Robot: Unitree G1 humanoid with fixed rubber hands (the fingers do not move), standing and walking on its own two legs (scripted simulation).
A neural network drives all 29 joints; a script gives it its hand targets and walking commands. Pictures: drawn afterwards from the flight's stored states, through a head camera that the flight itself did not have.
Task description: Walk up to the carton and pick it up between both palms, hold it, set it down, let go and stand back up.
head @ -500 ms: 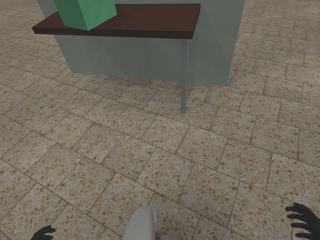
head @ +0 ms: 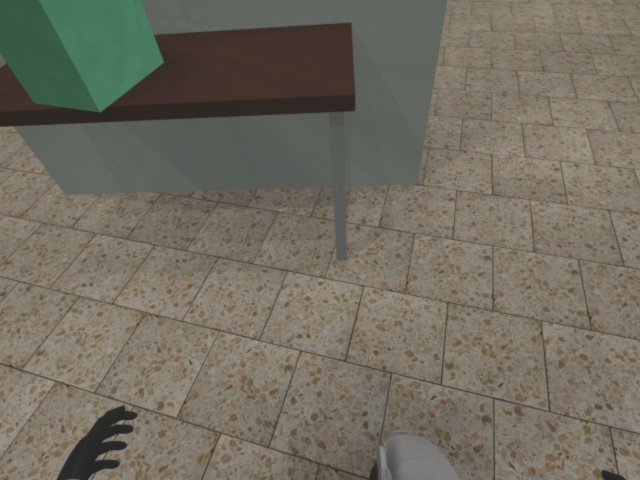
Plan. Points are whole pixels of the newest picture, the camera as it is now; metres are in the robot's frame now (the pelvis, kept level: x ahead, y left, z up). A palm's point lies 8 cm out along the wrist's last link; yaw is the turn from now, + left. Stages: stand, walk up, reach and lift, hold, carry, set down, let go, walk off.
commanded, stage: walk up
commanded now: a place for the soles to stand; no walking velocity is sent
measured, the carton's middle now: (75, 29) +1.13 +0.60 +0.13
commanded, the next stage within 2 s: none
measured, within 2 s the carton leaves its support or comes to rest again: neither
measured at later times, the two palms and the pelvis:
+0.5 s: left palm out of the picture +0.26 +0.52 -0.07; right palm (432, 329) +0.31 -0.15 -0.05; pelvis +0.17 +0.17 -0.03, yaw +2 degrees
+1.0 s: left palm out of the picture +0.40 +0.65 -0.03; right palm (336, 250) +0.49 -0.02 -0.06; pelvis +0.33 +0.30 -0.01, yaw +3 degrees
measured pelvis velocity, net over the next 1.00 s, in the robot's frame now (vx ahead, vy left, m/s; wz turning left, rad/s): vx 0.33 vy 0.30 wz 0.06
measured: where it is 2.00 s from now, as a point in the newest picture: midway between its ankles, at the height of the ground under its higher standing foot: (165, 350)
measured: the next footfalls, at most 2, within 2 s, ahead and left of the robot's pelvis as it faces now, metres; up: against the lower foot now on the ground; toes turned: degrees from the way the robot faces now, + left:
left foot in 0.34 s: +0.26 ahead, +0.29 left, +0.00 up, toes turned +11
right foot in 0.70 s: +0.40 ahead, +0.12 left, +0.00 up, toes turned -7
